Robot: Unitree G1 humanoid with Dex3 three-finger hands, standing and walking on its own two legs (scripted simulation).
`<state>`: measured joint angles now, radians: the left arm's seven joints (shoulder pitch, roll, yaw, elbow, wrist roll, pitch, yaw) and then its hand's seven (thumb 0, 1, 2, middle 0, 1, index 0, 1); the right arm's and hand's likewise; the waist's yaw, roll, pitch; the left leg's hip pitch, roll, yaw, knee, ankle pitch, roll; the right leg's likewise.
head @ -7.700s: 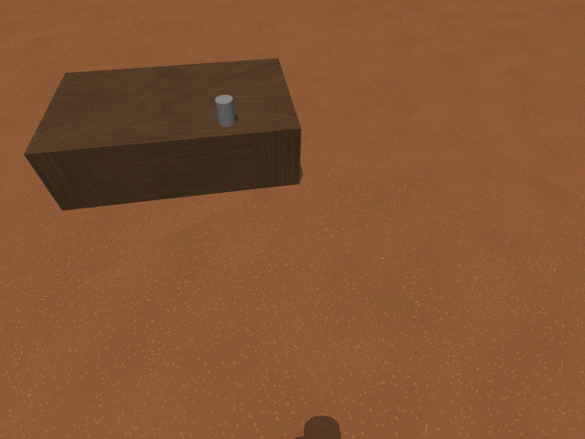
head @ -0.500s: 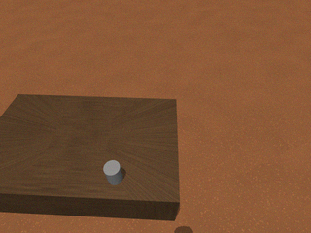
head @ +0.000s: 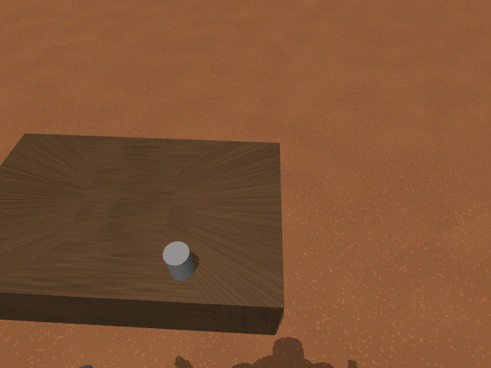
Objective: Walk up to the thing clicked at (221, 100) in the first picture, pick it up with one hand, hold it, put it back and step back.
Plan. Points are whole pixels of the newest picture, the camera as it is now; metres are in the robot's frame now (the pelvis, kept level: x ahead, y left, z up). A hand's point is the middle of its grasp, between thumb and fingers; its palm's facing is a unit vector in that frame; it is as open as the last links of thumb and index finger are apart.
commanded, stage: go down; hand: left
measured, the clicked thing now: (179, 261) +0.48 +0.20 -0.39
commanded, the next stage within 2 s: none
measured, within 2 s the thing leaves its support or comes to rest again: neither
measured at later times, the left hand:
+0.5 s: hand out of the picture +0.16 +0.26 -0.15, palm faces +0.04 -0.95 -0.31, open 16.4 cm
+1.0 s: hand out of the picture +0.15 +0.27 -0.15, palm faces +0.05 -0.94 -0.33, open 17.2 cm
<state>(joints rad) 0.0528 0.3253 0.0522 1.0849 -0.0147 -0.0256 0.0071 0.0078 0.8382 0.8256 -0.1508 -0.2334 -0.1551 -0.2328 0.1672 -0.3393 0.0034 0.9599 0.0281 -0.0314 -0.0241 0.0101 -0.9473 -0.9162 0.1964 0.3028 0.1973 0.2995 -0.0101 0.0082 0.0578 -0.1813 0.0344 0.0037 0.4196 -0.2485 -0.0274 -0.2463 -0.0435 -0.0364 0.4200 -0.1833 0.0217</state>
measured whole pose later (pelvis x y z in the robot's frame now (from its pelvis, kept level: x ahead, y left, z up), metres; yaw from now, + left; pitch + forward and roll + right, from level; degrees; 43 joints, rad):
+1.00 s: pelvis +0.01 +0.02 -0.06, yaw +1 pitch +12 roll -2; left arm 0.34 0.35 0.15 0.19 0.01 0.50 -0.06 -0.01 -0.48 0.07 -0.07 -0.06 -0.07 -0.07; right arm 0.25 -0.23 0.01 0.58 0.01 -0.17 -0.13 0.02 -0.89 -0.89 0.20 0.30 0.20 0.30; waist -0.03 0.03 -0.13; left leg -0.66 0.04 -0.04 0.99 -0.53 -0.01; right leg -0.69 -0.05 -0.05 0.91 -0.42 0.04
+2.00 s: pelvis -0.02 +0.02 -0.07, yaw +0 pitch +15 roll -3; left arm -0.24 0.59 0.49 0.82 -0.03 0.01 -0.36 -0.01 -0.54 0.06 -0.07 -0.03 -0.05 -0.04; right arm 0.35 -0.27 0.01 0.70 -0.02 -0.23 -0.13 0.01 -0.90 -0.90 0.20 0.30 0.20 0.30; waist -0.05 0.00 -0.08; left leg -0.82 0.05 -0.03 1.07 -0.52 -0.01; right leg -0.85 -0.04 -0.03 0.98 -0.39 0.04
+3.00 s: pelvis -0.03 +0.02 -0.10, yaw -1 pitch +23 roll -4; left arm -0.63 0.84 0.64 1.17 -0.04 -0.19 -0.52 -0.01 -0.49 0.05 -0.06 -0.01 -0.05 -0.03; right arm 0.30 -0.30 0.08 0.67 -0.05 -0.16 -0.12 0.01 -0.90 -0.90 0.20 0.30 0.20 0.30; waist -0.11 -0.02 -0.09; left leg -1.07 0.05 -0.06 1.22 -0.55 -0.02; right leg -1.08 -0.04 -0.06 1.11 -0.42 0.03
